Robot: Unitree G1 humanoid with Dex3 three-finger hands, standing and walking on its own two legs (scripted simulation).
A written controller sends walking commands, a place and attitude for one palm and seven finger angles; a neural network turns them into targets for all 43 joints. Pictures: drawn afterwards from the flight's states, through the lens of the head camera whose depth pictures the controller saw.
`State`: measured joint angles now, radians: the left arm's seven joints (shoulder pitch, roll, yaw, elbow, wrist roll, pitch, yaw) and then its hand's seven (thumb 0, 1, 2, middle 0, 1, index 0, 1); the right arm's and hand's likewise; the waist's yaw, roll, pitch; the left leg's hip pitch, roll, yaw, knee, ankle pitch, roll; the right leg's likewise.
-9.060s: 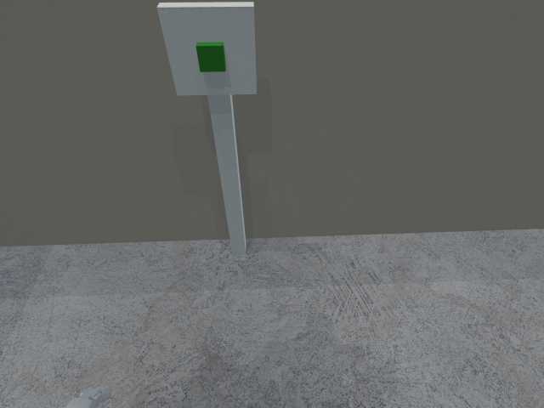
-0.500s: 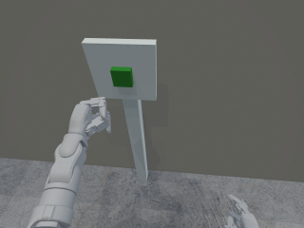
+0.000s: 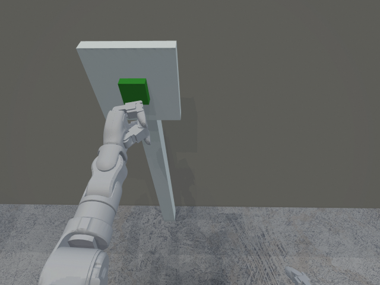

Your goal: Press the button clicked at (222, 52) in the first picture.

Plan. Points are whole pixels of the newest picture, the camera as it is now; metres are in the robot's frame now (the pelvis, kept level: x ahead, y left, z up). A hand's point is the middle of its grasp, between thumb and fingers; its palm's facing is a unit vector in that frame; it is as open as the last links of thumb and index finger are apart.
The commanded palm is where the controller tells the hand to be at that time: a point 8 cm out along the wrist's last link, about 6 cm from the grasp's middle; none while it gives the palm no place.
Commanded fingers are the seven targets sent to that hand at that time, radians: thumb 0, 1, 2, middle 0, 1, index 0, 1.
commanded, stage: aim a knuckle at the button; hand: left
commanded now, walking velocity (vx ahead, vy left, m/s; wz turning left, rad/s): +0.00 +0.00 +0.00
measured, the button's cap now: (135, 90) +0.51 +0.14 +0.14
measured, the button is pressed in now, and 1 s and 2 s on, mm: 0 2 12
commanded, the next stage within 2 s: press the button with the knuckle in 0.58 s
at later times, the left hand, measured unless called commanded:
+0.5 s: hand (146, 130) +0.41 +0.10 +0.11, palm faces -0.02 -1.00 -0.01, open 3.1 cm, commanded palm +0.39 +0.16 +0.11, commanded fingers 0.00 0.90 0.90 -1.30 -1.50 -1.30 -1.50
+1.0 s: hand (148, 118) +0.45 +0.10 +0.11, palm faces -0.02 -1.00 -0.01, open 3.1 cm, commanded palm +0.43 +0.16 +0.11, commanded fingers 0.00 0.90 0.90 -1.30 -1.50 -1.30 -1.50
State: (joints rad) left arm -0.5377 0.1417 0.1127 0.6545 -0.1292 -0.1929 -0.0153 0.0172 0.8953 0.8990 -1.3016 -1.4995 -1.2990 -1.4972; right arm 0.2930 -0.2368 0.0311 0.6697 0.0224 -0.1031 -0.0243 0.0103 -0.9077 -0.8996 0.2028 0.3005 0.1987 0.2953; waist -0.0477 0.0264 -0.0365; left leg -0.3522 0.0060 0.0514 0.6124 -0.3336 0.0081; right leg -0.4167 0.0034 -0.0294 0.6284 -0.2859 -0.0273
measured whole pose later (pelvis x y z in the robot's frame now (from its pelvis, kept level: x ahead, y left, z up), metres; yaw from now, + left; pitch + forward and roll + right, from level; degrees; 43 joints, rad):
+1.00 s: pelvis +0.00 +0.01 -0.01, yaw +0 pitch +8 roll +0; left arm -0.74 0.19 0.16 0.92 -0.11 -0.28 -0.02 0.02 0.89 0.90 -1.30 -1.50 -1.30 -1.50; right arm 0.34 -0.25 0.03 0.67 0.01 -0.07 -0.02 0.01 -0.91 -0.90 0.20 0.30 0.20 0.30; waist -0.08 0.02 -0.05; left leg -0.45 0.01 0.05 0.66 -0.35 0.02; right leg -0.50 0.00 -0.03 0.66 -0.30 -0.02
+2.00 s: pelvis -0.03 +0.01 -0.02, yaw +1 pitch +12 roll -1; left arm -1.02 0.31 0.23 1.26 -0.08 -0.37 -0.05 0.04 0.80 0.95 -1.30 -1.50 -1.46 -1.50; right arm 0.40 -0.29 0.04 0.70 -0.01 -0.09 -0.03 0.01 -0.91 -0.90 0.20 0.30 0.20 0.30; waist -0.17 0.02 -0.04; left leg -0.63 0.00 0.03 0.77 -0.34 0.02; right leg -0.66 0.00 -0.05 0.72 -0.26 -0.02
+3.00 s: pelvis +0.01 +0.00 +0.00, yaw +0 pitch +6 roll +0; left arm -0.45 0.14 0.12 0.58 -0.14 -0.21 -0.05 0.02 0.90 0.90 -1.30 -1.50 -1.31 -1.50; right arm 0.29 -0.25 0.02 0.59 0.02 -0.05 0.00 0.01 -0.91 -0.90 0.20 0.30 0.20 0.30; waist -0.03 0.04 -0.06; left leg -0.40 0.02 0.04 0.66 -0.37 0.00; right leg -0.45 0.01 -0.03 0.66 -0.31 -0.03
